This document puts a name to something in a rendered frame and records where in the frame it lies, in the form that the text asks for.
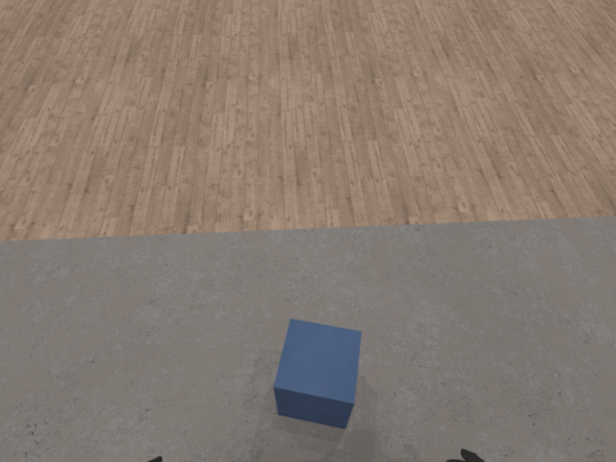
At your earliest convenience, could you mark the carton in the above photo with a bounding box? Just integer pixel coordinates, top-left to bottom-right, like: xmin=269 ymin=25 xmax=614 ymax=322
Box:
xmin=273 ymin=319 xmax=362 ymax=429

